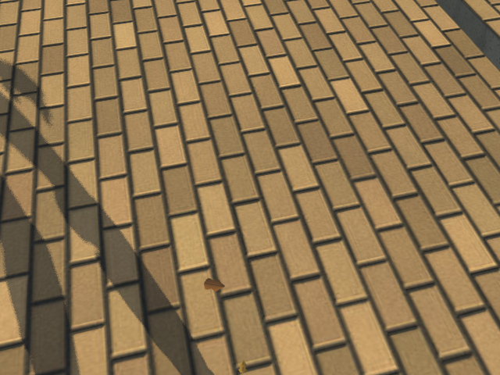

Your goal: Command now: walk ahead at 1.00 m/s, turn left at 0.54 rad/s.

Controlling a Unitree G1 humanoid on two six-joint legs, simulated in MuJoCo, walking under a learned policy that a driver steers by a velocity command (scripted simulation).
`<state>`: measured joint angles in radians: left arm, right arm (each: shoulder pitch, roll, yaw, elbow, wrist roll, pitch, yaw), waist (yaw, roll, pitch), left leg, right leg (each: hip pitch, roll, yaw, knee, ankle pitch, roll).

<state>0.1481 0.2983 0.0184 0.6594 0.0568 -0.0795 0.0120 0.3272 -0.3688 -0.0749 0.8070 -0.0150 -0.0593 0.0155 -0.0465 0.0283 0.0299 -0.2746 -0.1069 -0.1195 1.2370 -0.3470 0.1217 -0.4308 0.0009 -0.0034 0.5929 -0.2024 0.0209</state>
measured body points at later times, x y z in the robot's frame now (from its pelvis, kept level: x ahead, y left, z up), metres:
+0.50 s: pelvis +0.44 +0.02 +0.02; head +0.46 +0.02 +0.47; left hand +0.57 +0.28 -0.11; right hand +0.47 -0.27 -0.09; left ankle +0.42 +0.13 -0.72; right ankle +0.40 -0.11 -0.62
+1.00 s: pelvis +0.88 -0.13 +0.01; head +0.90 -0.14 +0.46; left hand +1.03 +0.11 -0.11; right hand +0.94 -0.43 -0.06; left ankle +1.10 -0.04 -0.65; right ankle +0.81 -0.12 -0.72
